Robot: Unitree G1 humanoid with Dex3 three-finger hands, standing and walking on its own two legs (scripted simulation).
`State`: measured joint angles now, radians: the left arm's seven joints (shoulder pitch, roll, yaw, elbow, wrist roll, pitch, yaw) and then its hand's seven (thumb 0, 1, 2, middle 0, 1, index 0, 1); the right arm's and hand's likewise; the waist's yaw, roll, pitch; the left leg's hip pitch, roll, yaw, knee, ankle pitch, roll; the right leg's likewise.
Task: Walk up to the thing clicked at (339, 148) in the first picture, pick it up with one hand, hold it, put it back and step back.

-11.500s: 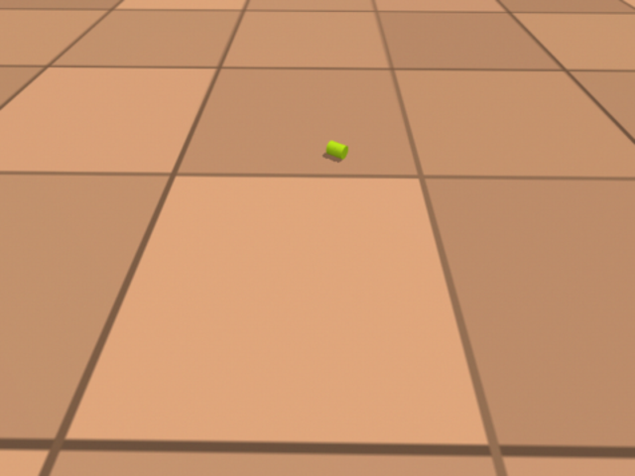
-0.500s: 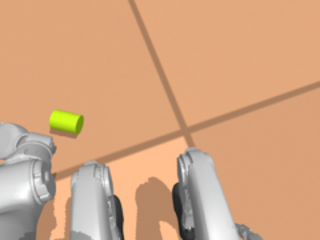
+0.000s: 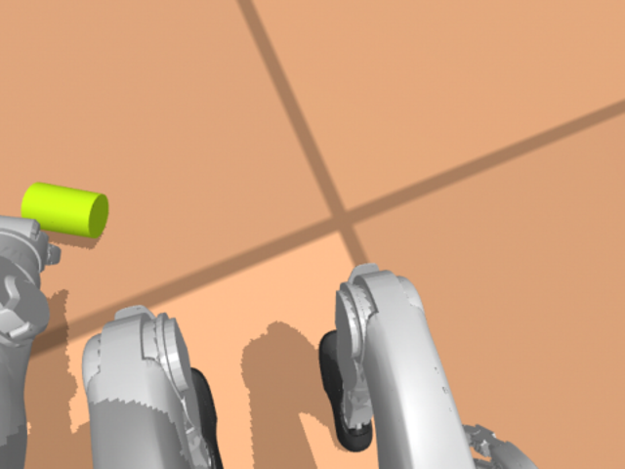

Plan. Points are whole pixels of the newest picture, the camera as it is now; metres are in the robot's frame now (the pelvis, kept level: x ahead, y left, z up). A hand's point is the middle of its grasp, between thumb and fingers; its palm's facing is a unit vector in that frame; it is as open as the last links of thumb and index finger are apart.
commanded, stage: rise first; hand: left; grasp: from above
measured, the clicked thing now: (67, 210) +0.50 +0.31 -0.31
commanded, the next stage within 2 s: none
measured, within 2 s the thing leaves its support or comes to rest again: neither
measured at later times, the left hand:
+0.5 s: hand (9, 241) +0.43 +0.33 -0.19, palm faces -0.03 -0.46 -0.89, open 13.9 cm
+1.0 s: hand (17, 228) +0.45 +0.33 -0.19, palm faces -0.01 -0.45 -0.89, open 14.1 cm
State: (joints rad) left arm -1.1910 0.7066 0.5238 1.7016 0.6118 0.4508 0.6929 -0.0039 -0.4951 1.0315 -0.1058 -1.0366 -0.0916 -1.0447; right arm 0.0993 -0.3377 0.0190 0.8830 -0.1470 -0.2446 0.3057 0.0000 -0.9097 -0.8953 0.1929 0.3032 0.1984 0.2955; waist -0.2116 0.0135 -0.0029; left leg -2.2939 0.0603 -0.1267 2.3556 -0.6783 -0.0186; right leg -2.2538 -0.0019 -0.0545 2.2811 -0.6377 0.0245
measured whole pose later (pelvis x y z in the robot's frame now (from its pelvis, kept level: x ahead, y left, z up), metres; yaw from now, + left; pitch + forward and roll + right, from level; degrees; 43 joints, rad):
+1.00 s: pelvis +0.00 +0.00 -0.01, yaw -4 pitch +32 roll -10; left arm -1.27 0.87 0.50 1.74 0.59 0.49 0.76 0.00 -0.54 1.04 -0.11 -0.99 -0.07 -1.02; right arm 0.13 -0.36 0.13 0.85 -0.16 -0.23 0.40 0.00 -0.92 -0.90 0.19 0.30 0.20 0.30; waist -0.31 -0.02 0.10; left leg -2.31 0.06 -0.20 2.43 -0.70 -0.02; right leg -2.24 0.01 -0.11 2.30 -0.63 0.04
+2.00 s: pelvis +0.00 +0.01 -0.01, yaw -4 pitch +32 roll -11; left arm -1.29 0.91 0.46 1.73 0.59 0.52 0.72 0.00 -0.54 1.04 -0.11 -0.99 -0.07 -1.02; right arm 0.14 -0.35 0.17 0.82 -0.14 -0.23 0.40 0.00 -0.92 -0.90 0.19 0.30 0.20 0.30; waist -0.33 -0.04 0.10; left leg -2.31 0.06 -0.21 2.43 -0.70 -0.02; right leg -2.23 0.02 -0.12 2.29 -0.63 0.04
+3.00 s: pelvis +0.00 +0.01 -0.01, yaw -5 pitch +31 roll -11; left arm -1.30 0.95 0.45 1.74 0.58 0.51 0.74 0.00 -0.55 1.04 -0.12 -0.96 -0.08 -1.00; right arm 0.15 -0.36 0.20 0.83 -0.15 -0.26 0.41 0.00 -0.93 -0.90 0.19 0.30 0.20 0.30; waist -0.35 -0.05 0.12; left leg -2.29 0.06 -0.23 2.43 -0.71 -0.02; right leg -2.21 0.02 -0.13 2.28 -0.63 0.04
